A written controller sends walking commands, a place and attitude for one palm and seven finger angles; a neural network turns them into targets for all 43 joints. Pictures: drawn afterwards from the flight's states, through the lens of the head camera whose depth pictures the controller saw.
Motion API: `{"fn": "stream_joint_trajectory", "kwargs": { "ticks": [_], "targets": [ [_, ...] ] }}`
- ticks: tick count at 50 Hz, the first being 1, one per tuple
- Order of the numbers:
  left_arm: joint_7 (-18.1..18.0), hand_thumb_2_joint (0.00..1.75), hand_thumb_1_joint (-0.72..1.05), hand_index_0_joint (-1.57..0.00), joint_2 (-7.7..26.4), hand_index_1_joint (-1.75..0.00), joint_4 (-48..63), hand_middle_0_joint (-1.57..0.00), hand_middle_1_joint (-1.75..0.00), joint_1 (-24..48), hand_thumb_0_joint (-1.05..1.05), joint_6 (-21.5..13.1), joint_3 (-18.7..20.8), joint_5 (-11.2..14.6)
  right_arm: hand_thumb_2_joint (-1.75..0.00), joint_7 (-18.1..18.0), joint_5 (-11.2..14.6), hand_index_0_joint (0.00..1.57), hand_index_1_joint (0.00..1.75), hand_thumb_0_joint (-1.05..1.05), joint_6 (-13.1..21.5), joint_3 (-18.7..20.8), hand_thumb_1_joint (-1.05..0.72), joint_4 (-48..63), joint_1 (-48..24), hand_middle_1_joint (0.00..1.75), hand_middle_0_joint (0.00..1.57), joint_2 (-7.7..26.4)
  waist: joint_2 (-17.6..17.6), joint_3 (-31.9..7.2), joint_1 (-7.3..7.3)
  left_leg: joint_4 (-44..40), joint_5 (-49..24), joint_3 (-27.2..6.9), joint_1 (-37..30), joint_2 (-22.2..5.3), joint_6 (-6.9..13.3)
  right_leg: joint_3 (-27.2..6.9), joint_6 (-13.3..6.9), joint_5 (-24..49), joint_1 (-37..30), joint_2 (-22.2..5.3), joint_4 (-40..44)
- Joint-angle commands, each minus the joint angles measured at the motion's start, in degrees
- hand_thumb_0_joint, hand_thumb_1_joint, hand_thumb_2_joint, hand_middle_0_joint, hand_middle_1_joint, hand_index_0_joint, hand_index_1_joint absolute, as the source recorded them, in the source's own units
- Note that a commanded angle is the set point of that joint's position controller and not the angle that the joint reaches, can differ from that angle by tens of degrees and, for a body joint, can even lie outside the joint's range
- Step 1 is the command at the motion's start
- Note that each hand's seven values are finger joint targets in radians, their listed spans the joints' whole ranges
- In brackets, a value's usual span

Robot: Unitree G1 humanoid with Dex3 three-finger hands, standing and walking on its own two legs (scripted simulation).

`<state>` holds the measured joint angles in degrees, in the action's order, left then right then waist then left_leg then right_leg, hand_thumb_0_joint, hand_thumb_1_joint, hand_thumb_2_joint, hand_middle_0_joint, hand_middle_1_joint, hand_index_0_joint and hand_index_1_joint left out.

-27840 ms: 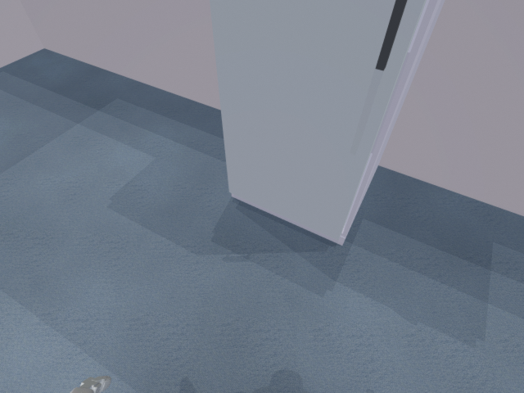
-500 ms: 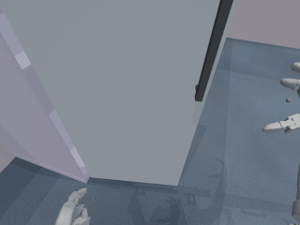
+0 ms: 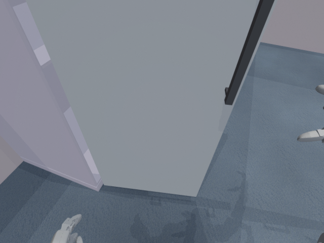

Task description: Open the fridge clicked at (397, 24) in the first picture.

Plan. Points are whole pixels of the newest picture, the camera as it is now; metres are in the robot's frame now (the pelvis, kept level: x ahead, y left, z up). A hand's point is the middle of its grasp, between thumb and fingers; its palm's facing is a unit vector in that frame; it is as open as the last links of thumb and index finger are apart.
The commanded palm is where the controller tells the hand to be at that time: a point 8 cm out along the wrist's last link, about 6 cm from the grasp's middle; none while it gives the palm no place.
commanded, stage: slip the hand off the handle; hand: right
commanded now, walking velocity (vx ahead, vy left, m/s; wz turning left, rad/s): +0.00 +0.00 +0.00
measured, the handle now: (243, 54) +0.48 -0.16 +0.25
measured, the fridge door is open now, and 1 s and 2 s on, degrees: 76 76 76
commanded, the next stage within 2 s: draw the hand back to the body in 0.02 s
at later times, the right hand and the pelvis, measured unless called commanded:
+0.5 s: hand out of the picture +0.31 -0.31 +0.20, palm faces +0.16 +0.99 +0.02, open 14.7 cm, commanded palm +0.26 -0.34 +0.20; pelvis +0.02 -0.02 +0.01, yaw +0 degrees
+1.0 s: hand out of the picture +0.26 -0.31 +0.18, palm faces +0.52 +0.81 -0.27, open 12.2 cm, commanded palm +0.20 -0.33 +0.20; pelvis +0.02 -0.02 +0.02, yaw +1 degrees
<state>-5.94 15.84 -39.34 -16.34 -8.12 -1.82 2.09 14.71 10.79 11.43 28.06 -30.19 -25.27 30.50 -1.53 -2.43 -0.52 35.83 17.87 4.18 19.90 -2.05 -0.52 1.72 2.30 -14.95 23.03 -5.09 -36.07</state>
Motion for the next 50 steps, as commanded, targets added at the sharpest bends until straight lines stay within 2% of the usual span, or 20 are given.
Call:
{"fn": "stream_joint_trajectory", "kwargs": {
  "ticks": [1, 7, 8, 9, 13, 14, 18, 23, 26, 28, 32, 33, 34, 35, 37, 38, 42, 43, 47, 50],
  "targets": [
    [-0.3, 0.90, 0.90, -0.20, 7.7, -0.30, 8.8, -0.20, -0.30, 3.6, 0.00, -2.6, 3.4, 0.2, -0.20, 0.4, 1.6, 0.25, 1.15, 0.00, 3.5, 6.3, 0.55, 11.5, -18.6, 1.15, 0.25, 20.1, 0.0, -12.7, -1.16, -6.6, -7.7, -4.3, -3.6, 1.2, -0.2, 0.1, -3.5, 3.0, -3.5, 4.1, 3.9],
    [-0.6, 0.90, 0.90, -0.20, 7.6, -0.30, 9.0, -0.20, -0.30, 2.6, 0.00, -2.8, 4.0, 0.1, -0.20, 0.3, 1.9, 0.25, 1.15, 0.00, 4.3, 6.6, 0.55, 16.9, -16.5, 1.15, 0.25, 19.0, -2.5, -14.8, -1.18, -5.5, -10.7, -3.3, -3.1, 2.1, 0.2, -0.1, -3.7, 5.7, -6.3, 4.1, 3.6],
    [-1.3, 0.90, 0.90, -0.20, 9.0, -0.30, 9.6, -0.20, -0.30, 4.5, 0.00, -3.2, 3.4, 2.0, -0.20, 5.5, 8.3, 0.25, 1.15, 0.00, -3.9, 6.1, 0.55, 7.2, -12.6, 1.15, 0.25, 17.7, -1.9, -17.1, -1.46, -6.9, -11.1, -4.2, -8.2, 1.0, 0.7, -0.3, -3.7, 3.8, -6.6, 3.8, 5.1],
    [-1.7, 0.90, 0.90, -0.20, 8.9, -0.30, 10.6, -0.20, -0.30, 4.9, 0.00, -3.7, 3.1, 2.8, -0.20, 8.5, 9.6, 0.25, 1.15, 0.00, -8.1, 6.0, 0.55, 12.3, -15.4, 1.15, 0.25, 18.6, -2.6, -16.9, -1.73, -7.7, -12.4, -4.1, -8.5, 0.8, 0.6, -0.3, -3.9, 4.5, -7.9, 4.0, 5.8],
    [-2.1, 0.90, 0.90, -0.20, 8.6, -0.30, 14.4, -0.20, -0.30, 7.8, 0.00, -6.1, 1.5, 3.4, -0.20, 11.7, 8.9, 0.25, 1.15, 0.00, -20.3, 5.1, 0.55, 20.6, -15.7, 1.15, 0.25, 20.5, -6.5, -13.4, -2.86, -8.8, -12.0, -3.0, -7.1, 0.9, 1.3, -1.1, -3.9, 7.5, -10.9, 4.2, 7.4],
    [-1.7, 0.90, 0.90, -0.20, 8.1, -0.30, 14.9, -0.20, -0.30, 7.7, 0.00, -6.5, 1.3, 3.1, -0.20, 10.2, 8.4, 0.25, 1.15, 0.00, -20.2, 6.7, 0.55, 25.0, -15.6, 1.15, 0.25, 21.7, -7.3, -14.2, -2.85, -8.9, -11.5, -2.5, -6.6, 1.3, 1.4, -1.5, -3.7, 7.9, -12.0, 4.2, 7.6],
    [-0.8, 0.90, 0.90, -0.20, 7.1, -0.30, 15.3, -0.20, -0.30, 8.4, 0.00, -7.5, 1.1, 2.5, -0.20, 6.4, 10.4, 0.25, 1.15, 0.00, -17.6, 7.0, 0.55, 27.7, -7.1, 1.15, 0.25, 15.3, -1.4, -12.3, -3.03, -9.6, -11.2, -0.8, -7.5, 2.6, 1.4, -1.5, -3.3, 8.2, -13.6, 3.6, 8.6],
    [-0.5, 0.90, 0.90, -0.20, 6.8, -0.30, 14.9, -0.20, -0.30, 9.8, 0.00, -6.6, 0.7, 3.0, -0.20, 5.9, 9.1, 0.25, 1.15, 0.00, -22.6, 1.8, 0.55, 28.9, -2.9, 1.15, 0.25, 9.3, -3.4, -7.2, -2.69, -10.6, -10.2, -0.3, -5.8, 2.5, 1.1, -1.4, -2.9, 6.4, -13.6, 3.7, 10.3],
    [-0.7, 0.90, 0.90, -0.20, 6.1, -0.30, 15.6, -0.20, -0.30, 11.3, 0.00, -6.5, 0.3, 2.6, -0.20, 4.7, 8.1, 0.25, 1.15, 0.00, -23.9, 1.3, 0.55, 36.9, -3.5, 1.15, 0.25, 9.0, -4.8, -9.6, -2.66, -10.4, -11.8, 0.0, -6.9, 2.6, 1.2, -1.7, -3.0, 8.7, -16.1, 3.8, 10.6],
    [-1.0, 0.90, 0.90, -0.20, 5.9, -0.30, 15.0, -0.20, -0.30, 11.8, 0.00, -6.2, -0.1, 2.2, -0.22, 4.1, 8.5, 0.25, 1.13, 0.00, -23.4, 2.3, 0.51, 39.5, -3.8, 1.13, 0.25, 9.7, -3.3, -9.7, -2.54, -11.0, -13.2, 0.0, -8.2, 2.8, 1.2, -1.6, -3.1, 9.8, -16.9, 3.9, 10.2],
    [-1.1, 0.90, 0.90, -0.20, 4.8, -0.30, 14.7, -0.20, -0.30, 12.8, 0.00, -6.6, -0.6, 1.8, -0.29, 4.1, 8.6, 0.24, 1.04, 0.00, -22.6, 1.3, 0.37, 45.4, -1.2, 1.04, 0.24, 7.5, -7.4, -11.2, -2.82, -10.7, -16.7, 0.3, -9.8, 2.8, 1.3, -1.5, -2.7, 13.1, -19.4, 4.1, 10.5],
    [0.1, 0.90, 0.90, -0.20, 5.2, -0.30, 13.2, -0.20, -0.30, 10.0, 0.00, -7.2, 0.6, -1.1, -0.31, -5.9, 0.2, 0.24, 1.02, 0.00, -16.0, 2.9, 0.33, 49.6, 2.2, 1.02, 0.24, 12.3, -5.0, -5.0, -3.24, -14.9, -13.3, -1.5, -7.7, 2.7, 0.8, 0.9, -2.7, 10.5, -16.7, 4.8, 11.1],
    [0.1, 0.90, 0.90, -0.20, 4.7, -0.30, 12.3, -0.20, -0.30, 11.5, 0.00, -7.5, 0.1, -1.4, -0.32, -10.0, -0.4, 0.24, 1.00, 0.00, -14.2, -1.0, 0.30, 44.7, 8.1, 1.00, 0.24, 4.8, -3.2, -1.1, -2.28, -14.7, -11.6, -0.5, -6.6, 2.7, 0.8, 0.4, -2.5, 7.5, -14.9, 4.7, 12.4],
    [0.3, 0.90, 0.90, -0.20, 4.6, -0.30, 11.7, -0.20, -0.30, 11.2, 0.00, -7.1, 0.4, -1.4, -0.34, -12.7, -1.7, 0.24, 0.98, 0.00, -12.8, -3.2, 0.26, 45.5, 10.8, 0.98, 0.24, 1.7, -3.1, -0.5, -2.14, -14.6, -10.5, -0.4, -7.6, 2.4, 0.6, 0.4, -2.5, 6.1, -15.0, 4.0, 13.3],
    [0.3, 0.90, 0.90, -0.20, 4.7, -0.30, 11.2, -0.20, -0.30, 11.4, 0.00, -6.5, 1.0, -1.8, -0.37, -16.2, -3.4, 0.24, 0.94, 0.00, -10.2, -2.4, 0.19, 47.3, 13.0, 0.94, 0.24, 2.2, -3.6, -2.8, -2.47, -14.3, -11.2, -0.6, -9.9, 2.3, 0.5, 0.7, -2.7, 6.4, -16.5, 3.8, 14.0],
    [0.3, 0.90, 0.90, -0.20, 5.1, -0.30, 10.6, -0.20, -0.30, 11.2, 0.00, -6.2, 1.3, -2.0, -0.39, -17.3, -3.9, 0.24, 0.92, 0.00, -9.3, -1.7, 0.15, 47.4, 14.4, 0.92, 0.24, 2.9, -0.9, -3.6, -2.77, -15.0, -11.8, -0.7, -11.2, 2.4, 0.5, 0.9, -2.9, 7.2, -16.6, 3.7, 14.1],
    [0.1, 0.90, 0.90, -0.20, 4.5, -0.30, 10.3, -0.20, -0.30, 12.1, 0.00, -5.8, 1.8, -2.4, -0.46, -20.1, -5.9, 0.23, 0.83, 0.00, -6.1, -1.8, 0.01, 51.5, 15.5, 0.83, 0.23, 2.7, -4.8, -6.2, -3.00, -14.7, -12.2, -1.1, -13.3, 2.0, 0.6, 1.3, -3.0, 8.5, -18.8, 3.8, 15.0],
    [-0.1, 0.90, 0.90, -0.20, 4.6, -0.30, 9.9, -0.20, -0.30, 12.5, 0.00, -5.8, 1.9, -2.6, -0.48, -20.4, -5.9, 0.23, 0.81, 0.00, -5.9, -1.6, -0.03, 50.3, 18.0, 0.81, 0.23, 2.8, -2.2, -4.4, -3.16, -15.6, -11.7, -1.0, -13.0, 2.1, 0.4, 1.4, -3.2, 8.0, -18.2, 3.5, 15.3],
    [-0.3, 0.90, 0.90, -0.20, 4.3, -0.30, 9.6, -0.20, -0.30, 13.0, 0.00, -5.9, 2.4, -2.8, -0.55, -21.5, -6.7, 0.22, 0.73, 0.00, -4.0, -1.3, -0.17, 53.2, 20.5, 0.73, 0.22, 2.7, -4.4, -5.4, -3.43, -15.4, -12.1, -1.0, -14.3, 1.9, 0.5, 1.5, -3.2, 8.8, -19.0, 3.9, 15.8],
    [-0.2, 0.90, 0.90, -0.20, 4.2, -0.30, 9.5, -0.20, -0.30, 13.1, 0.00, -5.9, 2.9, -2.8, -0.60, -21.5, -6.7, 0.22, 0.66, 0.00, -3.2, -1.0, -0.28, 53.8, 26.3, 0.66, 0.22, 2.1, -2.4, -4.5, -3.76, -15.5, -14.2, -0.9, -15.2, 1.9, 0.3, 1.9, -3.3, 10.6, -18.8, 3.8, 15.7]
  ]
}}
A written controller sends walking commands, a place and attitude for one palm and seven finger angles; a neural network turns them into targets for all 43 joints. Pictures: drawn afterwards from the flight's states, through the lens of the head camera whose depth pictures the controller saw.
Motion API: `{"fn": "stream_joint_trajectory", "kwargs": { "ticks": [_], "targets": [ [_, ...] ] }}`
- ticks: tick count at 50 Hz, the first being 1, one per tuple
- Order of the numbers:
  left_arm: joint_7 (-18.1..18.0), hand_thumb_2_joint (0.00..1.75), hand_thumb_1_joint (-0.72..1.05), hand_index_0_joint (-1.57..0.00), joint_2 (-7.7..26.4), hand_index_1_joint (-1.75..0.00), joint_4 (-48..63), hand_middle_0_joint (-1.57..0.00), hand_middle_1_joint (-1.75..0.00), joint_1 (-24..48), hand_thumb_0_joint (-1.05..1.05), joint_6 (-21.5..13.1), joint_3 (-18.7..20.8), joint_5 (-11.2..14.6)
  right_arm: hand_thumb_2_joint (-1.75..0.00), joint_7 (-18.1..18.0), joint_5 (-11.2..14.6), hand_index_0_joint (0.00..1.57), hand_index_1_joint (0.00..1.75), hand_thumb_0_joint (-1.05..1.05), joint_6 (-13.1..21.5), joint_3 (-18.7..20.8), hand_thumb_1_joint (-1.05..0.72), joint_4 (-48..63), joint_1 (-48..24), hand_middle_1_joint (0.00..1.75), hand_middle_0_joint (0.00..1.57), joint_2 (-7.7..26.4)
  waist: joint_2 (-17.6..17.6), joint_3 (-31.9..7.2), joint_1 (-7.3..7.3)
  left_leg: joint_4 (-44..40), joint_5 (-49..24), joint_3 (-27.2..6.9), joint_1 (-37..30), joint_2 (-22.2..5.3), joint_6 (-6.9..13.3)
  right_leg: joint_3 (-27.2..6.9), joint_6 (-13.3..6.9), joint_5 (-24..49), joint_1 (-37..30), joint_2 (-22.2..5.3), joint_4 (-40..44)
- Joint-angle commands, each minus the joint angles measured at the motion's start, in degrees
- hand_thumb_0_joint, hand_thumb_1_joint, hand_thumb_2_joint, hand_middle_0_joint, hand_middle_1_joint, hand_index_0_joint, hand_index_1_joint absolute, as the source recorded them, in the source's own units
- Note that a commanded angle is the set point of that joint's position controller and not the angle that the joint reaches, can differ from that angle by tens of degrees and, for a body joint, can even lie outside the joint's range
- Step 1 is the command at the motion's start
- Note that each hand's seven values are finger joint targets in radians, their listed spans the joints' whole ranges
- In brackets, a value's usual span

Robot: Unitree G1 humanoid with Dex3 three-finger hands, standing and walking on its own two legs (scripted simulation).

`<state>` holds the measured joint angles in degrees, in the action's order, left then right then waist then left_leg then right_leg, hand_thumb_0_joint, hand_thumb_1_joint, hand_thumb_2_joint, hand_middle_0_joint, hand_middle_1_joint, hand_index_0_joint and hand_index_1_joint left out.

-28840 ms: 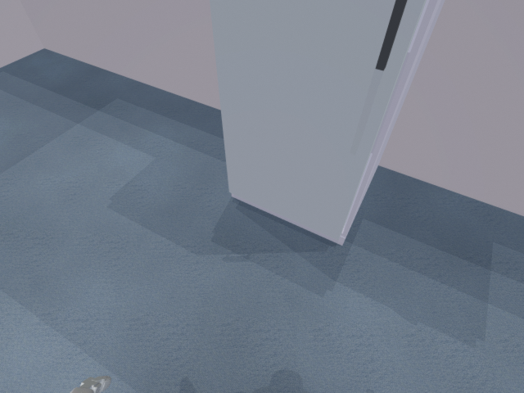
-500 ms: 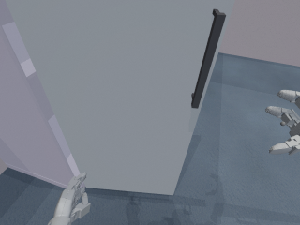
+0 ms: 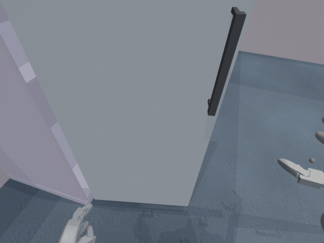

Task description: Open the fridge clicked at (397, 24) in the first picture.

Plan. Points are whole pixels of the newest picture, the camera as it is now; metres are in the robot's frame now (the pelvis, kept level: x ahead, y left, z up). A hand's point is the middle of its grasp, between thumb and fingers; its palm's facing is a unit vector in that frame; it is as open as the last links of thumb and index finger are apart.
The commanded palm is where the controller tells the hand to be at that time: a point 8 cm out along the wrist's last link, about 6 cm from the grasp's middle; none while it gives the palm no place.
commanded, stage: draw the hand back to the body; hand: right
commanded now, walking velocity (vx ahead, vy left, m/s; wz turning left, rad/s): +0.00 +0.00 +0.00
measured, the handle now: (221, 68) +0.46 -0.15 +0.24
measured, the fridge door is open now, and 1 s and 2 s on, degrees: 76 76 76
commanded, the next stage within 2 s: step back with the hand held close in 0.72 s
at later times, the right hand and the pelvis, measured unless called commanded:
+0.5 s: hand (315, 187) +0.18 -0.27 +0.15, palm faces +0.51 +0.79 -0.35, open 7.7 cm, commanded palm +0.14 -0.30 +0.17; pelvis +0.00 +0.01 +0.00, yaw +0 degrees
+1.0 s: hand (315, 179) +0.20 -0.28 +0.16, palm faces +0.47 +0.79 -0.40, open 7.4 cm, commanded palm +0.13 -0.31 +0.17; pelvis -0.01 -0.01 +0.00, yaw +1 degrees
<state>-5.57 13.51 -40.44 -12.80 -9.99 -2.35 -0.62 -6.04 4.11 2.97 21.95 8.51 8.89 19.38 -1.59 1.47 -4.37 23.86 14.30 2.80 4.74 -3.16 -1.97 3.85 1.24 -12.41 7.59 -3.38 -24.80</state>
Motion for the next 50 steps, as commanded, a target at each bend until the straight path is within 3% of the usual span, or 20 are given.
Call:
{"fn": "stream_joint_trajectory", "kwargs": {
  "ticks": [1, 3, 6, 9, 11, 17, 20, 23, 25, 33, 36, 38, 41, 42, 43, 44, 45, 47, 48, 50],
  "targets": [
    [-0.5, 0.90, 0.90, -0.20, 6.6, -0.30, 10.6, -0.20, -0.30, 9.5, 0.00, -4.0, 3.6, -0.2, -0.62, -0.8, 0.0, 0.22, 0.64, 0.00, 5.4, 5.5, -0.32, 15.2, -5.9, 0.64, 0.22, 13.3, -2.1, -8.4, -0.08, -3.5, -11.1, 0.4, -0.1, 2.9, 1.6, -0.1, -2.3, 8.3, -3.2, 2.1, 4.4],
    [-0.4, 0.90, 0.90, -0.20, 6.8, -0.30, 10.6, -0.20, -0.30, 9.5, 0.00, -3.8, 4.1, -0.2, -0.65, -0.7, 0.1, 0.22, 0.60, 0.00, 5.6, 6.6, -0.39, 15.4, -1.6, 0.60, 0.22, 13.7, -0.6, -7.7, -0.39, -4.0, -11.6, 0.6, -0.5, 3.1, 1.5, 0.2, -2.3, 8.7, -2.8, 2.0, 4.5],
    [-0.2, 0.90, 0.90, -0.20, 6.3, -0.30, 10.9, -0.20, -0.30, 9.4, 0.00, -3.6, 4.2, -0.1, -0.71, -0.5, 0.1, 0.21, 0.53, 0.00, 6.2, 6.1, -0.50, 17.7, 1.1, 0.53, 0.21, 12.8, -2.8, -6.1, -0.13, -4.2, -10.8, 0.3, 0.5, 2.9, 1.4, 0.7, -2.2, 7.8, -2.7, 2.1, 4.6],
    [-0.2, 0.90, 0.90, -0.20, 6.2, -0.30, 11.1, -0.20, -0.30, 9.1, 0.00, -3.5, 4.4, 0.0, -0.76, -0.2, 0.2, 0.21, 0.47, 0.00, 6.2, 5.6, -0.61, 17.7, 4.9, 0.47, 0.21, 11.7, 0.7, -4.2, 0.14, -4.8, -10.7, 0.4, 1.2, 3.0, 1.0, 0.9, -2.4, 7.7, -2.2, 1.8, 4.7],
    [-0.3, 0.90, 0.90, -0.20, 6.1, -0.30, 11.3, -0.20, -0.30, 9.1, 0.00, -3.4, 4.5, -0.2, -0.80, -0.2, 0.0, 0.21, 0.43, 0.00, 6.4, 5.8, -0.68, 19.8, 5.2, 0.43, 0.21, 12.1, -1.8, -4.6, 0.08, -4.9, -10.3, 0.3, 1.5, 3.0, 1.0, 1.1, -2.4, 7.2, -2.8, 2.0, 4.6],
    [-0.5, 0.90, 0.90, -0.20, 5.5, -0.30, 11.6, -0.20, -0.30, 9.0, 0.00, -3.4, 4.3, -0.3, -0.90, -0.3, -0.2, 0.20, 0.30, 0.00, 6.2, 4.3, -0.90, 22.5, 9.0, 0.30, 0.20, 10.5, -0.6, -3.4, 0.28, -5.5, -9.8, 0.4, 2.1, 3.2, 0.8, 1.1, -2.3, 7.0, -3.3, 2.1, 4.6],
    [-0.9, 0.90, 0.90, -0.20, 5.5, -0.30, 11.4, -0.20, -0.30, 8.9, 0.00, -3.4, 4.1, -0.5, -0.90, -0.6, -0.4, 0.20, 0.30, 0.00, 6.1, 4.3, -0.90, 23.2, 5.7, 0.30, 0.20, 11.1, -1.8, -3.0, 0.73, -6.3, -8.3, 0.4, 2.6, 3.0, 0.8, 1.1, -2.4, 5.5, -3.7, 2.2, 4.8],
    [-1.2, 0.90, 0.90, -0.20, 5.5, -0.30, 11.1, -0.20, -0.30, 9.1, 0.00, -3.4, 4.0, -0.4, -0.90, -0.7, -0.4, 0.20, 0.30, 0.00, 5.7, 4.6, -0.90, 21.3, 5.5, 0.30, 0.20, 11.3, -0.1, -1.9, 0.52, -7.2, -6.3, 0.5, 3.0, 3.3, 0.8, 0.8, -2.4, 4.2, -3.7, 2.2, 5.4],
    [-1.3, 0.90, 0.90, -0.20, 5.2, -0.30, 11.1, -0.20, -0.30, 9.4, 0.00, -3.4, 3.8, -0.6, -0.90, -0.8, -0.5, 0.20, 0.30, 0.00, 5.9, 4.0, -0.90, 22.2, 4.3, 0.30, 0.20, 10.8, -1.8, -2.9, 0.59, -6.8, -6.2, 0.4, 2.7, 3.0, 0.9, 0.7, -2.4, 4.1, -4.3, 2.3, 5.5],
    [-0.9, 0.90, 0.90, -0.20, 5.3, -0.30, 11.2, -0.20, -0.30, 9.9, 0.00, -3.0, 3.6, -0.7, -0.90, -0.6, -0.2, 0.20, 0.30, 0.00, 5.0, 4.5, -0.90, 20.1, 7.1, 0.30, 0.20, 10.8, -0.3, -2.0, -0.13, -7.0, -7.4, 0.4, 1.5, 3.1, 0.9, 0.3, -2.3, 5.1, -3.7, 2.1, 6.0],
    [-0.8, 0.90, 0.90, -0.20, 5.1, -0.30, 11.4, -0.20, -0.30, 9.9, 0.00, -3.0, 3.5, -0.8, -0.90, -0.7, -0.5, 0.20, 0.30, 0.00, 5.4, 4.5, -0.90, 23.1, 4.9, 0.30, 0.20, 11.1, -3.5, -3.3, 0.05, -6.5, -7.1, 0.5, 1.2, 3.1, 1.2, 0.2, -2.0, 5.1, -4.2, 2.3, 5.9],
    [-0.9, 0.90, 0.90, -0.20, 5.3, -0.30, 11.2, -0.20, -0.30, 9.9, 0.00, -3.1, 3.6, -0.8, -0.90, -0.8, -0.4, 0.20, 0.30, 0.00, 5.2, 4.9, -0.90, 21.3, 6.9, 0.30, 0.20, 11.2, -2.1, -2.3, -0.19, -6.9, -7.0, 0.7, 1.3, 3.2, 1.2, 0.1, -2.0, 4.9, -3.8, 2.1, 6.2],
    [-0.8, 0.90, 0.90, -0.20, 5.3, -0.30, 11.4, -0.20, -0.30, 9.7, 0.00, -2.9, 3.6, -0.7, -0.90, -0.7, -0.3, 0.20, 0.30, 0.00, 5.3, 4.5, -0.90, 22.0, 6.4, 0.30, 0.20, 10.7, -1.5, -2.7, 0.01, -6.6, -6.9, 0.7, 1.1, 3.2, 1.2, 0.0, -2.0, 5.0, -3.7, 2.1, 6.3],
    [-0.7, 0.90, 0.90, -0.20, 5.2, -0.30, 11.8, -0.20, -0.30, 9.9, 0.00, -3.1, 3.5, -0.7, -0.90, -0.5, -0.4, 0.20, 0.30, 0.00, 5.5, 2.4, -0.90, 23.7, 5.6, 0.30, 0.20, 9.1, -2.5, -2.7, 0.18, -6.5, -6.3, 0.6, 1.3, 3.1, 1.1, -0.1, -2.0, 4.4, -3.7, 2.3, 6.3],
    [-0.2, 0.90, 0.90, -0.20, 5.0, -0.30, 14.7, -0.20, -0.30, 9.9, 0.00, -1.7, 1.9, 0.4, -0.90, -1.6, -1.2, 0.20, 0.30, 0.00, 8.2, 11.0, -0.90, 27.4, -4.2, 0.30, 0.20, 17.8, -4.6, 4.2, 2.33, -8.9, -7.5, -1.6, 6.3, 1.4, 0.9, 0.3, -2.3, -0.1, 1.6, 1.2, 5.5],
    [-0.1, 0.90, 0.90, -0.20, 5.2, -0.30, 12.8, -0.20, -0.30, 10.3, 0.00, -1.0, 2.9, -0.3, -0.90, -1.3, -1.3, 0.20, 0.30, 0.00, 9.0, 7.9, -0.90, 24.6, 2.5, 0.30, 0.20, 14.0, 1.0, 1.0, 2.35, -8.7, -8.8, -2.0, 7.0, 0.4, 1.1, 0.1, -2.6, 0.0, 3.4, 1.1, 3.2],
    [0.0, 0.90, 0.90, -0.20, 5.4, -0.30, 13.4, -0.20, -0.30, 9.5, 0.00, -0.3, 3.4, -0.4, -0.90, -1.0, -1.4, 0.20, 0.30, 0.00, 8.8, 6.0, -0.90, 21.9, 9.7, 0.30, 0.20, 11.2, 3.6, -0.9, 2.32, -8.0, -11.7, -2.5, 7.6, -0.5, 1.3, 0.4, -2.7, 2.4, 2.5, 1.3, 1.2],
    [0.3, 0.90, 0.90, -0.20, 5.6, -0.30, 14.2, -0.20, -0.30, 8.4, 0.00, 1.0, 3.8, -0.4, -0.90, -0.9, -1.5, 0.20, 0.30, 0.00, 9.1, 4.8, -0.90, 22.4, 14.5, 0.30, 0.20, 9.7, 2.0, -5.0, 2.62, -5.1, -16.5, -2.4, 6.5, -1.1, 1.3, 0.5, -2.5, 7.4, 2.4, 0.9, 0.0],
    [0.2, 0.90, 0.90, -0.20, 5.8, -0.30, 14.6, -0.20, -0.30, 8.8, 0.00, 1.2, 4.2, -0.4, -0.90, -1.1, -1.6, 0.20, 0.30, 0.00, 9.6, 5.3, -0.90, 24.6, 15.0, 0.30, 0.20, 10.2, -0.9, -7.6, 2.58, -3.3, -20.3, -2.2, 5.3, -1.0, 1.2, 0.6, -2.4, 11.0, 1.5, 0.6, -0.1],
    [0.1, 0.90, 0.90, -0.20, 5.9, -0.30, 15.5, -0.20, -0.30, 7.8, 0.00, 2.2, 4.6, -0.2, -0.90, -1.6, -1.5, 0.20, 0.30, 0.00, 9.9, 6.9, -0.90, 26.0, 16.7, 0.30, 0.20, 11.6, -1.0, -11.4, 2.69, 0.2, -24.3, -1.4, 3.7, -0.5, 0.7, 0.4, -2.2, 17.1, 1.3, -0.2, -0.4]
  ]
}}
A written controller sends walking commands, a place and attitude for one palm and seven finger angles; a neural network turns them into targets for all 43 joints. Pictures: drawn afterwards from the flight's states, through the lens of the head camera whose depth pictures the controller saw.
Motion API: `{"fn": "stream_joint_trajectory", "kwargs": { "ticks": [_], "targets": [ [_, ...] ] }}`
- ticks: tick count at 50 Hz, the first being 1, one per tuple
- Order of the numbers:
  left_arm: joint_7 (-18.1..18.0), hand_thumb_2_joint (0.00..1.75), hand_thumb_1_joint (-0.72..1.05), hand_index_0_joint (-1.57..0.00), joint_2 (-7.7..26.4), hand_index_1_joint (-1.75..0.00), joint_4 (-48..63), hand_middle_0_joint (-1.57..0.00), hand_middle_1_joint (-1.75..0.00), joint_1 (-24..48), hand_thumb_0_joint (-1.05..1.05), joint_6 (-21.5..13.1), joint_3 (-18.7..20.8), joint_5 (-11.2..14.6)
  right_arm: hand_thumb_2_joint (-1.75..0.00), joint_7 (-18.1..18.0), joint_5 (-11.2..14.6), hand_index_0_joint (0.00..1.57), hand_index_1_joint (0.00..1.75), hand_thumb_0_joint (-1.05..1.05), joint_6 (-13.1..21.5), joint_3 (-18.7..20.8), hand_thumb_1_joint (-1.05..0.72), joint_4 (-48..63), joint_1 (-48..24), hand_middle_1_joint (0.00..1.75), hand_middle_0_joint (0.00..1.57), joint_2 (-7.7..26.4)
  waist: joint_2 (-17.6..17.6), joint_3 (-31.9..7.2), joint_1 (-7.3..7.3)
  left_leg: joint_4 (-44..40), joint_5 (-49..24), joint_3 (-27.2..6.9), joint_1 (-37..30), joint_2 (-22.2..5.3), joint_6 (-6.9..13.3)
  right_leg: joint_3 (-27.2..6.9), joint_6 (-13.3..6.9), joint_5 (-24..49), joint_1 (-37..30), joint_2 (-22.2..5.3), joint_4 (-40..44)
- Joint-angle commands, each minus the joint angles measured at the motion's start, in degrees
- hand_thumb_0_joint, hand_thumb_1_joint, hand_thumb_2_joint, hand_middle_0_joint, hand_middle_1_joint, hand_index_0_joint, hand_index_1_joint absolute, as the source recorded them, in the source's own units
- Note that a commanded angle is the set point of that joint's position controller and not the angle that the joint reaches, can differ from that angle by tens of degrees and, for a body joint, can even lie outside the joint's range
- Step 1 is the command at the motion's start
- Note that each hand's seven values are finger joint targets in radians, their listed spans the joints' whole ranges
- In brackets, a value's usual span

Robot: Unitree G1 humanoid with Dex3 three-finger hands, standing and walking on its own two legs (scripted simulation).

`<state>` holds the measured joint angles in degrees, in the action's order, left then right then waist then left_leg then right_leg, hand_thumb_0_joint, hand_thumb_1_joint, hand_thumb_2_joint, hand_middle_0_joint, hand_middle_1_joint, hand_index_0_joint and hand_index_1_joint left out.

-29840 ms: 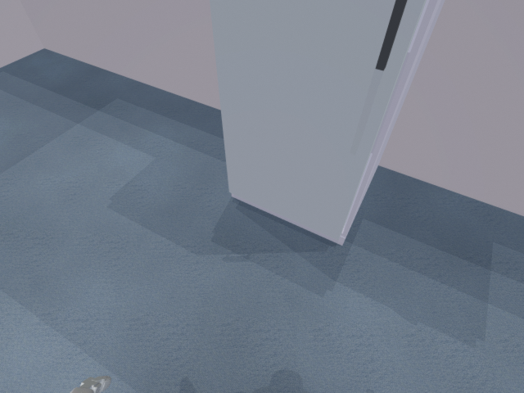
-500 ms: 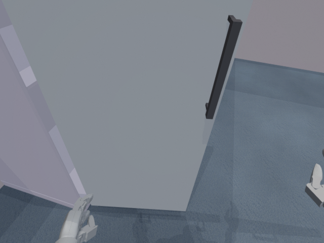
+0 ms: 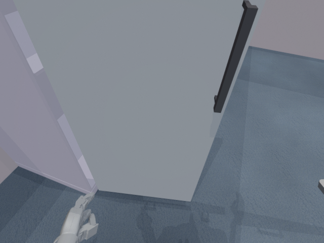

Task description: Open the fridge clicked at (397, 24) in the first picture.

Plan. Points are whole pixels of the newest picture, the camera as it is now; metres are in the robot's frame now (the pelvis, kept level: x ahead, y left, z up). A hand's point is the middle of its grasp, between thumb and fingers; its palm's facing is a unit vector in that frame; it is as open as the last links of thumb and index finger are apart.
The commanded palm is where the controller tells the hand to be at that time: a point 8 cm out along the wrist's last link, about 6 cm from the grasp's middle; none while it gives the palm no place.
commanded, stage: step back with the hand held close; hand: right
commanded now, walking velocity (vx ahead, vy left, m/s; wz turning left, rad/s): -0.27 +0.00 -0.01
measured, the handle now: (229, 64) +0.47 -0.14 +0.24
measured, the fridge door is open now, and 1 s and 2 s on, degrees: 76 76 76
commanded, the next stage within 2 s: stop stepping back and stand still in 0.96 s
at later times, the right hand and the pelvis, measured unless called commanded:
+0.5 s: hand out of the picture +0.11 -0.29 +0.15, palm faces +0.51 +0.73 -0.45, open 7.4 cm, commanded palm +0.05 -0.32 +0.17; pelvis -0.08 -0.01 -0.02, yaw -3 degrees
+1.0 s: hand out of the picture -0.02 -0.32 +0.16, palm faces +0.56 +0.72 -0.41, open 7.4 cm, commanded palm -0.07 -0.34 +0.17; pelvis -0.19 -0.03 -0.01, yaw -4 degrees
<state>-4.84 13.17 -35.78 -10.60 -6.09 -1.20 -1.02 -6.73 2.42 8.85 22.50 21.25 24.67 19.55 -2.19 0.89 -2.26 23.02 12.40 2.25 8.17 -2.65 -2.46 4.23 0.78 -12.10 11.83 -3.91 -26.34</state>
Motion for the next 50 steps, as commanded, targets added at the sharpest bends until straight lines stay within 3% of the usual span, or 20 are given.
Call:
{"fn": "stream_joint_trajectory", "kwargs": {
  "ticks": [1, 8, 16, 20, 23, 26, 29, 32, 35, 36, 38, 40, 41, 42, 43, 44, 45, 47, 49, 50],
  "targets": [
    [-0.7, 0.90, 0.90, -0.20, 6.3, -0.30, 11.3, -0.20, -0.30, 5.6, 0.00, -1.3, 3.6, 0.3, -0.90, -1.1, 0.2, 0.20, 0.30, 0.00, 4.1, 6.9, -0.90, 14.2, 1.0, 0.30, 0.20, 12.1, -0.4, -11.2, 0.66, 1.8, -23.2, -0.9, 0.7, -0.8, 1.0, 0.2, -1.8, 18.1, -3.0, 0.0, 1.0],
    [-1.3, 0.90, 0.90, -0.20, 6.7, -0.30, 13.1, -0.20, -0.30, 5.2, 0.00, -0.2, 4.1, 0.9, -0.90, -2.0, 0.3, 0.20, 0.30, 0.00, 4.7, 9.7, -0.90, 16.3, 3.0, 0.30, 0.20, 14.3, -1.4, -10.9, 0.78, 5.0, -18.9, -0.6, -0.5, 0.6, 0.5, -1.7, -2.0, 13.5, 3.7, -1.0, 2.8],
    [-1.2, 0.90, 0.90, -0.20, 7.4, -0.30, 13.4, -0.20, -0.30, 3.5, 0.00, -2.3, 4.1, 1.4, -0.90, -2.8, -1.1, 0.20, 0.30, 0.00, 6.8, 9.1, -0.90, 17.0, 2.3, 0.30, 0.20, 12.6, -4.8, -6.3, 1.40, 7.6, -4.7, -1.6, -3.6, 2.3, 0.4, -5.0, -4.1, -17.7, 20.1, -2.7, 8.1],
    [-1.3, 0.90, 0.90, -0.20, 7.5, -0.30, 13.1, -0.20, -0.30, 2.8, 0.00, -4.1, 4.1, 1.4, -0.90, -2.9, -2.0, 0.20, 0.30, 0.00, 8.1, 9.1, -0.90, 16.4, 0.7, 0.30, 0.20, 12.0, -5.6, -4.0, 1.32, 10.1, 1.9, -1.8, -4.2, 3.3, 0.4, -7.1, -5.1, -26.8, 26.9, -4.0, 9.2],
    [-1.2, 0.90, 0.90, -0.20, 7.4, -0.30, 12.2, -0.20, -0.30, 2.0, 0.00, -5.2, 4.5, 1.0, -0.90, -3.0, -2.1, 0.20, 0.30, 0.00, 8.9, 10.3, -0.90, 16.8, 0.2, 0.30, 0.20, 13.7, -2.9, -4.2, 1.41, 5.5, 6.7, -5.4, 0.6, 2.1, 1.7, -6.2, -4.3, -26.3, 24.5, -1.5, 4.6],
    [-1.0, 0.90, 0.90, -0.20, 6.0, -0.30, 10.5, -0.20, -0.30, 0.8, 0.00, -5.7, 3.9, 0.6, -0.90, -3.2, -1.5, 0.20, 0.30, 0.00, 9.3, 8.7, -0.90, 16.7, -0.7, 0.30, 0.20, 13.3, 3.2, -3.9, 1.85, -1.6, 12.6, -9.3, 11.5, -1.6, 3.6, -3.6, -2.1, -19.5, 15.5, 1.8, -2.4],
    [-1.1, 0.90, 0.90, -0.20, 5.6, -0.30, 8.7, -0.20, -0.30, -0.1, 0.00, -5.8, 3.5, 0.4, -0.90, -3.8, -1.2, 0.20, 0.30, 0.00, 9.2, 7.2, -0.90, 16.8, -3.9, 0.30, 0.20, 13.3, 5.2, -4.1, 2.64, -4.6, 15.9, -9.0, 19.6, -3.5, 4.1, -2.9, -1.1, -15.2, 7.5, 3.1, -6.8],
    [-1.5, 0.90, 0.90, -0.20, 6.5, -0.30, 9.1, -0.20, -0.30, 0.3, 0.00, -6.0, 3.6, 0.6, -0.90, -4.2, -1.4, 0.20, 0.30, 0.00, 9.6, 7.4, -0.90, 17.4, -5.4, 0.30, 0.20, 13.5, -0.8, -2.9, 2.69, -0.5, 18.9, -5.6, 18.1, -0.4, 2.6, -7.8, -2.2, -22.3, 12.1, 0.3, -0.4],
    [-1.5, 0.90, 0.90, -0.20, 7.1, -0.30, 10.9, -0.20, -0.30, 2.9, 0.00, -6.8, 4.4, 0.8, -0.90, -3.6, -1.7, 0.20, 0.30, 0.00, 10.3, 10.3, -0.90, 19.7, -2.8, 0.30, 0.20, 14.2, -15.0, -7.5, 0.93, 23.8, 8.9, 0.5, -2.8, 7.6, 0.7, -19.1, -6.3, -32.9, 28.4, -9.9, 18.3],
    [-1.2, 0.90, 0.90, -0.20, 6.5, -0.30, 11.1, -0.20, -0.30, 3.0, 0.00, -7.0, 5.2, 0.7, -0.90, -3.3, -1.5, 0.20, 0.30, 0.00, 10.7, 11.6, -0.90, 21.2, -2.1, 0.30, 0.20, 15.5, -15.0, -9.7, 0.46, 27.8, 9.5, 0.4, -4.2, 8.1, 1.1, -18.6, -7.0, -29.9, 28.0, -11.1, 17.9],
    [-0.3, 0.90, 0.90, -0.20, 6.5, -0.30, 11.1, -0.20, -0.30, 2.7, 0.00, -7.5, 5.6, 0.8, -0.90, -2.9, -0.7, 0.20, 0.30, 0.00, 11.1, 13.3, -0.90, 19.2, 3.7, 0.30, 0.20, 16.2, -11.5, -10.1, 0.26, 21.8, 11.8, -0.6, -1.4, 8.2, 2.2, -15.4, -6.7, -24.2, 23.6, -10.5, 13.6],
    [0.4, 0.90, 0.90, -0.20, 5.6, -0.30, 10.9, -0.20, -0.30, 4.0, 0.00, -7.4, 5.3, 0.7, -0.90, -2.7, 0.3, 0.20, 0.30, 0.00, 10.8, 11.7, -0.90, 18.0, 7.8, 0.30, 0.20, 14.6, -8.6, -6.9, 0.70, 6.7, 13.1, -2.3, 4.9, 5.1, 4.3, -9.8, -3.5, -18.5, 17.3, -7.2, 7.3],
    [0.6, 0.90, 0.90, -0.20, 4.9, -0.30, 10.6, -0.20, -0.30, 3.7, 0.00, -6.7, 5.1, 0.6, -0.90, -2.8, 0.6, 0.20, 0.30, 0.00, 10.8, 11.7, -0.90, 18.3, 7.4, 0.30, 0.20, 15.7, -2.6, -5.9, 1.43, -2.2, 14.6, -12.2, 10.7, -0.1, 6.9, -6.4, -1.0, -15.5, 14.3, -3.1, -1.3],
    [0.8, 0.90, 0.90, -0.20, 3.8, -0.30, 9.4, -0.20, -0.30, 2.8, 0.00, -5.7, 4.9, 0.3, -0.90, -3.2, 0.1, 0.20, 0.30, 0.00, 10.9, 12.1, -0.90, 18.2, 5.2, 0.30, 0.20, 17.6, 8.1, -5.0, 1.79, -11.6, 12.6, -27.4, 23.0, -11.7, 10.6, -1.2, 2.0, -10.2, 7.3, 2.2, -18.0],
    [1.0, 0.90, 0.90, -0.20, 4.5, -0.30, 8.0, -0.20, -0.30, 3.5, 0.00, -5.1, 5.3, 0.2, -0.90, -3.8, -0.2, 0.20, 0.30, 0.00, 9.2, 10.4, -0.90, 15.6, 3.5, 0.30, 0.20, 17.2, 13.8, -6.0, 0.30, -13.7, 9.9, -31.9, 24.8, -17.7, 13.5, -3.0, 2.4, -14.5, 10.4, 4.7, -32.0],
    [1.0, 0.90, 0.90, -0.20, 3.8, -0.30, 7.1, -0.20, -0.30, 2.3, 0.00, -4.7, 4.8, 0.0, -0.90, -3.7, -0.7, 0.20, 0.30, 0.00, 7.8, 7.9, -0.90, 14.7, 1.7, 0.30, 0.20, 15.1, 15.8, -6.2, 1.03, -10.9, 2.1, -27.3, 20.3, -15.6, 13.0, -5.6, 1.7, -14.6, 14.0, 4.3, -36.0],
    [0.8, 0.90, 0.90, -0.20, 3.0, -0.30, 7.5, -0.20, -0.30, 2.4, 0.00, -4.8, 4.1, 0.0, -0.90, -3.5, -1.3, 0.20, 0.30, 0.00, 7.6, 7.4, -0.90, 15.6, -1.0, 0.30, 0.20, 15.0, 16.6, -4.9, 1.63, -7.7, -8.7, -23.1, 18.6, -13.1, 12.0, -4.9, 1.4, -13.7, 14.1, 3.5, -34.4],
    [-0.3, 0.90, 0.90, -0.20, 3.3, -0.30, 6.9, -0.20, -0.30, 3.5, 0.00, -4.6, 3.1, -0.2, -0.90, -3.5, -1.8, 0.20, 0.30, 0.00, 7.3, 7.1, -0.90, 14.2, -4.1, 0.30, 0.20, 15.2, 15.4, -4.1, 1.63, -3.3, -22.4, -15.8, 16.4, -9.3, 9.1, -2.4, 0.5, -14.2, 8.9, 3.3, -22.4],
    [-1.3, 0.90, 0.90, -0.20, 4.7, -0.30, 6.3, -0.20, -0.30, 2.9, 0.00, -4.5, 2.7, 0.2, -0.90, -3.2, -1.6, 0.20, 0.30, 0.00, 6.9, 6.0, -0.90, 15.4, -8.5, 0.30, 0.20, 15.2, 6.5, -3.8, 2.83, 2.9, -24.6, -11.7, 14.6, -4.8, 5.2, -0.7, 0.2, -5.9, 3.8, 5.0, -1.4],
    [-1.6, 0.90, 0.90, -0.20, 6.1, -0.30, 7.2, -0.20, -0.30, 2.8, 0.00, -4.6, 3.3, 0.7, -0.90, -2.9, -1.5, 0.20, 0.30, 0.00, 7.6, 5.5, -0.90, 17.9, -9.5, 0.30, 0.20, 15.1, -2.1, -5.8, 2.52, 8.6, -18.4, -9.4, 13.4, -1.0, 2.8, -2.9, -0.6, 3.8, 1.1, 0.9, 5.9]
  ]
}}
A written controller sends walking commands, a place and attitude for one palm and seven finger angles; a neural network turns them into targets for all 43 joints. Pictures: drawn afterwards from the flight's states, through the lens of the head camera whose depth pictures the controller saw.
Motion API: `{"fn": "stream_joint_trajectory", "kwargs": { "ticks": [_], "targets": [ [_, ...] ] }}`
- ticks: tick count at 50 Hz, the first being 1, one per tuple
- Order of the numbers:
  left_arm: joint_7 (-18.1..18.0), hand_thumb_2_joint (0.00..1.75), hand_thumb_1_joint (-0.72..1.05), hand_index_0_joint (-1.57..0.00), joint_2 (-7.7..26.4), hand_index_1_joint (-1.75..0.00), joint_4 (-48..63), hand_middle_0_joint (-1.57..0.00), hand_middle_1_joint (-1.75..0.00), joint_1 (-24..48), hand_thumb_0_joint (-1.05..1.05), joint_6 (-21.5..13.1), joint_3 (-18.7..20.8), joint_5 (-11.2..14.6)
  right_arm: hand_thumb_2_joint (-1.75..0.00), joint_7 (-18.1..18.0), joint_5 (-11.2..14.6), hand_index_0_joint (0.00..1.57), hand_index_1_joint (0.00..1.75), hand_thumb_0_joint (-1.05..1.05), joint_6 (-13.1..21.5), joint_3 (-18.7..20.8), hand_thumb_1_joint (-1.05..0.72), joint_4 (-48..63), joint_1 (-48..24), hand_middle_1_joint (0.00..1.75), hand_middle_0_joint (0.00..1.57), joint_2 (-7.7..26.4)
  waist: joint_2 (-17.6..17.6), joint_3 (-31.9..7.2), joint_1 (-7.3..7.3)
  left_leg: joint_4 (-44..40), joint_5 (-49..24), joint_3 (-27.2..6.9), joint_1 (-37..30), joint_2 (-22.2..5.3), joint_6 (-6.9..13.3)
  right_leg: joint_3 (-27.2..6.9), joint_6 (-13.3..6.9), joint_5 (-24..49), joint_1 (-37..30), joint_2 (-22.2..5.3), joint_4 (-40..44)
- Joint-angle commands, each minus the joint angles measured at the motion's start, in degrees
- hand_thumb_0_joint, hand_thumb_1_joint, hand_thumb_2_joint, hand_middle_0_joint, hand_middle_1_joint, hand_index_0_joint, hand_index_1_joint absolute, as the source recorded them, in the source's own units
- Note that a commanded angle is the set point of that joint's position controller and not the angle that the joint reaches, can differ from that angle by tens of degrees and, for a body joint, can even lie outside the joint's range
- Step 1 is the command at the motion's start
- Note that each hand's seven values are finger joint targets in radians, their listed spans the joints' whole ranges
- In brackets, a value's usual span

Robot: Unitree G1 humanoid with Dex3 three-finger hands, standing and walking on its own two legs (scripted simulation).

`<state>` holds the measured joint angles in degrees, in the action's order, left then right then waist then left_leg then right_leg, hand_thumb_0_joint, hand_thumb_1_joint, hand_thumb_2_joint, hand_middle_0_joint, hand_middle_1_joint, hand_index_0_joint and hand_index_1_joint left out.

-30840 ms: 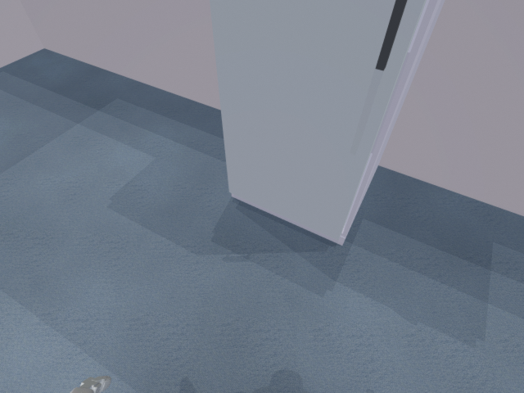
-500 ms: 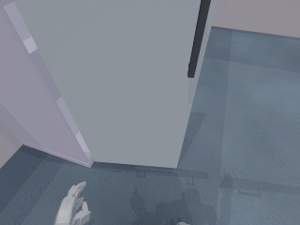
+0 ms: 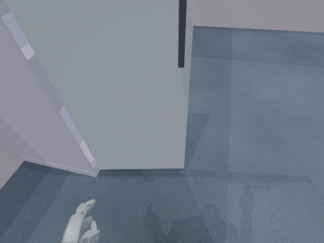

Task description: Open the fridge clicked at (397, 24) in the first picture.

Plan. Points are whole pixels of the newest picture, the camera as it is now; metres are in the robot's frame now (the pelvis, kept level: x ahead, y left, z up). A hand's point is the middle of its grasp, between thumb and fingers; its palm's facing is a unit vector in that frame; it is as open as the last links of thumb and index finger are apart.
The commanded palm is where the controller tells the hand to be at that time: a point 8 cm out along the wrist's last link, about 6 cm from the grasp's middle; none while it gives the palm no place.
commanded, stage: stop stepping back and stand still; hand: right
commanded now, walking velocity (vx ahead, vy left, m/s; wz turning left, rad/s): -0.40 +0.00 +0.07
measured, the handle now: (181, 23) +0.66 -0.07 +0.25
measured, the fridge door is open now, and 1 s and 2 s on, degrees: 76 76 76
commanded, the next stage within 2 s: let the arm hang, fingers relaxed in 1.30 s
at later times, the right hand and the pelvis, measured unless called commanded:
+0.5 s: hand out of the picture +0.09 -0.29 +0.18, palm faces +0.46 +0.83 -0.33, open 7.4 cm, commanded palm +0.04 -0.32 +0.18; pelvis -0.12 -0.03 +0.00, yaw +4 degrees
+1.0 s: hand out of the picture +0.10 -0.28 +0.17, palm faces +0.42 +0.81 -0.40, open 7.4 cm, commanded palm +0.05 -0.32 +0.18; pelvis -0.12 -0.03 +0.01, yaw +6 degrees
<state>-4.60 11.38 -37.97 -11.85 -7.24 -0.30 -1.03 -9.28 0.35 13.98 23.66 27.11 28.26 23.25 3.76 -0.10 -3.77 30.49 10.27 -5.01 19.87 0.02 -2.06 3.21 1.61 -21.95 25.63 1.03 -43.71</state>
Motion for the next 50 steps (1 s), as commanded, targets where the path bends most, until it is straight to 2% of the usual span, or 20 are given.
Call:
{"fn": "stream_joint_trajectory", "kwargs": {
  "ticks": [1, 2, 3, 5, 13, 15, 16, 17, 19, 24, 26, 28, 30, 32, 35, 36, 37, 38, 44, 50],
  "targets": [
    [-1.7, 0.90, 0.90, -0.20, 9.9, -0.30, 11.5, -0.20, -0.30, 4.3, 0.00, -3.7, 3.1, 1.0, -0.90, -0.3, 0.4, 0.20, 0.30, 0.00, 3.2, 5.7, -0.90, 15.0, -13.3, 0.30, 0.20, 12.1, -19.7, -7.3, 2.71, 11.4, 1.4, 1.9, 0.2, 1.5, -0.2, -12.8, -5.8, 22.1, -8.5, -15.3, 26.9],
    [-1.1, 0.90, 0.90, -0.20, 8.6, -0.30, 11.9, -0.20, -0.30, 3.7, 0.00, -4.8, 4.1, 1.0, -0.90, -0.3, 0.7, 0.20, 0.30, 0.00, 4.0, 6.9, -0.90, 16.1, -12.2, 0.30, 0.20, 12.1, -20.3, -11.0, 1.83, 22.5, 16.9, 1.9, 0.2, 4.0, 0.1, -14.3, -9.2, 24.2, -8.3, -20.6, 28.4],
    [-0.3, 0.90, 0.90, -0.20, 9.1, -0.30, 11.2, -0.20, -0.30, 3.3, 0.00, -6.0, 4.7, 0.9, -0.90, 0.2, 1.6, 0.20, 0.30, 0.00, 4.8, 8.9, -0.90, 13.8, -6.3, 0.30, 0.20, 13.3, -20.8, -14.6, 2.75, 36.2, 21.0, 0.6, -0.7, 6.2, 0.2, -19.0, -10.1, 6.6, -5.0, -24.2, 33.0],
    [0.9, 0.90, 0.90, -0.20, 8.8, -0.30, 11.1, -0.20, -0.30, 3.2, 0.00, -6.9, 5.3, 0.2, -0.90, 0.6, 2.0, 0.20, 0.30, 0.00, 3.9, 7.6, -0.90, 18.7, -5.3, 0.30, 0.20, 10.3, -13.6, -8.4, 3.63, 39.1, 17.1, -1.5, 3.2, 3.4, 0.7, -21.1, -11.2, -7.7, -1.5, -23.0, 33.1],
    [0.7, 0.90, 0.90, -0.20, 7.4, -0.30, 12.0, -0.20, -0.30, 2.5, 0.00, -4.2, 3.2, 0.0, -0.90, -1.0, 2.4, 0.20, 0.30, 0.00, -1.7, 5.4, -0.90, 12.7, 0.3, 0.30, 0.20, 9.4, -20.2, -6.7, 3.68, -8.5, 19.5, 14.8, -16.9, 7.6, 4.6, -4.1, 4.2, -13.4, -5.4, -9.0, 35.7],
    [0.5, 0.90, 0.90, -0.20, 6.7, -0.30, 11.7, -0.20, -0.30, 2.3, 0.00, -2.3, 3.0, 0.0, -0.90, -0.5, 2.4, 0.20, 0.30, 0.00, -1.9, 6.3, -0.90, 13.9, -2.1, 0.30, 0.20, 12.3, -4.0, -6.5, 3.85, -18.7, 13.1, 1.0, -10.5, -4.7, 9.5, 3.1, 1.8, -1.2, -7.9, -3.9, 12.1],
    [0.2, 0.90, 0.90, -0.20, 6.5, -0.30, 10.8, -0.20, -0.30, 2.8, 0.00, -1.6, 2.5, -0.2, -0.90, -0.7, 2.7, 0.20, 0.30, 0.00, -1.6, 8.4, -0.90, 13.5, -4.0, 0.30, 0.20, 14.9, 4.6, -4.6, 3.55, -22.8, 16.7, -11.6, -0.1, -15.0, 13.6, 0.6, 0.3, 3.1, -7.4, -3.4, -3.5],
    [0.3, 0.90, 0.90, -0.20, 6.5, -0.30, 9.9, -0.20, -0.30, 3.3, 0.00, -1.4, 1.8, -0.5, -0.90, -1.2, 2.8, 0.20, 0.30, 0.00, -1.2, 10.0, -0.90, 13.8, -8.0, 0.30, 0.20, 16.5, 5.3, -5.1, 3.26, -22.3, 14.5, -13.5, -0.8, -19.2, 16.5, -1.0, -0.1, 4.0, -1.9, -4.1, -10.2],
    [0.2, 0.90, 0.90, -0.20, 7.7, -0.30, 9.3, -0.20, -0.30, 2.0, 0.00, -2.3, 3.1, 0.8, -0.90, -0.9, 2.8, 0.20, 0.30, 0.00, -1.6, 3.4, -0.90, 4.9, -7.3, 0.30, 0.20, 8.8, 7.6, -2.1, 4.36, -17.5, 18.2, -12.3, -6.1, -15.0, 14.3, -3.1, -0.3, 3.1, 4.2, -2.8, -8.5],
    [-1.9, 0.90, 0.90, -0.20, 8.0, -0.30, 8.6, -0.20, -0.30, 3.2, 0.00, -2.4, 2.0, 0.8, -0.90, -1.4, 1.3, 0.20, 0.30, 0.00, -1.2, 3.5, -0.90, 6.6, -11.4, 0.30, 0.20, 10.5, -2.8, 2.6, 5.01, -6.3, 17.2, -0.5, 2.9, -8.8, 8.7, 1.7, -2.8, 1.9, -12.6, -4.0, 14.8],
    [-2.1, 0.90, 0.90, -0.20, 10.1, -0.30, 10.3, -0.20, -0.30, 2.7, 0.00, -3.3, 2.6, 0.8, -0.90, -1.3, 1.7, 0.20, 0.30, 0.00, 0.1, 4.7, -0.90, 12.2, -11.3, 0.30, 0.20, 11.0, -20.8, 0.1, 5.13, 13.4, 16.7, 7.6, 12.0, 1.2, 3.1, -21.9, -9.0, -1.1, -20.7, -17.4, 26.0],
    [-1.7, 0.90, 0.90, -0.20, 8.3, -0.30, 10.1, -0.20, -0.30, 3.2, 0.00, -3.8, 2.0, -0.2, -0.90, -0.6, 2.2, 0.20, 0.30, 0.00, 1.0, 8.1, -0.90, 13.8, -8.0, 0.30, 0.20, 14.8, -19.9, 0.4, 4.65, 26.4, 22.6, 5.3, 8.3, 1.6, 3.0, -33.2, -10.5, -24.5, -9.6, -23.0, 38.5],
    [-0.7, 0.90, 0.90, -0.20, 7.8, -0.30, 9.8, -0.20, -0.30, 2.9, 0.00, -4.0, 2.4, -0.7, -0.90, -0.3, 1.7, 0.20, 0.30, 0.00, 0.7, 7.4, -0.90, 14.3, -4.5, 0.30, 0.20, 12.1, -14.7, 1.0, 3.88, 23.6, 17.9, 6.8, -0.5, 0.0, 3.7, -22.8, -9.3, -20.5, -0.3, -20.5, 39.0],
    [-0.1, 0.90, 0.90, -0.20, 8.1, -0.30, 10.0, -0.20, -0.30, 2.8, 0.00, -3.9, 2.6, -0.6, -0.90, -0.6, 1.3, 0.20, 0.30, 0.00, 0.3, 7.0, -0.90, 14.4, -0.4, 0.30, 0.20, 10.4, -19.1, -1.2, 3.51, 13.4, 17.2, 12.3, -11.5, 1.9, 3.7, -10.7, -6.4, -18.3, 4.6, -16.0, 36.5],
    [-0.3, 0.90, 0.90, -0.20, 8.0, -0.30, 11.0, -0.20, -0.30, 2.5, 0.00, -2.5, 3.1, -0.3, -0.90, -0.9, 0.9, 0.20, 0.30, 0.00, -0.7, 7.7, -0.90, 10.3, 3.1, 0.30, 0.20, 10.3, -14.4, -2.7, 3.26, -1.2, 17.5, 11.4, -22.8, 1.5, 5.4, -3.7, -3.9, -18.7, 11.4, -10.4, 21.8],
    [-0.2, 0.90, 0.90, -0.20, 7.3, -0.30, 10.8, -0.20, -0.30, 2.0, 0.00, -1.9, 3.3, -0.3, -0.90, -1.0, 0.6, 0.20, 0.30, 0.00, -0.9, 8.7, -0.90, 9.4, 2.7, 0.30, 0.20, 11.3, -4.3, -2.1, 3.24, -8.6, 20.7, 0.5, -20.7, -5.1, 8.6, -0.7, -3.1, -14.1, 13.6, -6.9, 7.0],
    [-0.1, 0.90, 0.90, -0.20, 6.7, -0.30, 11.1, -0.20, -0.30, 2.1, 0.00, -1.5, 3.4, -0.1, -0.90, -1.1, 0.8, 0.20, 0.30, 0.00, -0.8, 10.0, -0.90, 8.9, 1.3, 0.30, 0.20, 13.1, 8.1, -1.5, 3.11, -19.1, 29.6, -21.9, -15.3, -17.6, 14.4, 1.6, -1.6, -7.5, 16.4, -2.1, -10.3],
    [0.0, 0.90, 0.90, -0.20, 7.7, -0.30, 10.5, -0.20, -0.30, 1.8, 0.00, -2.1, 3.2, -0.8, -0.90, -1.3, 1.7, 0.20, 0.30, 0.00, 0.8, 11.8, -0.90, 8.5, -1.6, 0.30, 0.20, 14.1, 4.2, -0.4, 3.48, -20.9, 20.1, -24.7, -11.7, -21.3, 16.2, -1.6, -0.8, -5.0, 15.3, -2.9, -18.3],
    [-0.5, 0.90, 0.90, -0.20, 6.6, -0.30, 7.0, -0.20, -0.30, 2.8, 0.00, -3.8, 2.0, 0.3, -0.90, -0.7, 0.9, 0.20, 0.30, 0.00, 2.5, 5.4, -0.90, 2.1, -6.6, 0.30, 0.20, 9.8, 2.8, 1.3, 4.41, -14.2, -5.6, -4.5, -6.7, -14.8, 9.9, -0.2, -0.8, 3.8, 5.5, -4.4, -9.5],
    [-0.8, 0.90, 0.90, -0.20, 6.8, -0.30, 9.3, -0.20, -0.30, 3.5, 0.00, -5.3, 2.7, 0.0, -0.90, -1.3, 0.8, 0.20, 0.30, 0.00, 2.8, 5.3, -0.90, 11.2, -7.1, 0.30, 0.20, 10.3, -1.3, -4.1, 3.12, -6.0, -10.9, 0.2, -8.0, -10.1, 5.5, 1.1, -2.4, 15.4, -14.2, -2.7, 17.7]
  ]
}}
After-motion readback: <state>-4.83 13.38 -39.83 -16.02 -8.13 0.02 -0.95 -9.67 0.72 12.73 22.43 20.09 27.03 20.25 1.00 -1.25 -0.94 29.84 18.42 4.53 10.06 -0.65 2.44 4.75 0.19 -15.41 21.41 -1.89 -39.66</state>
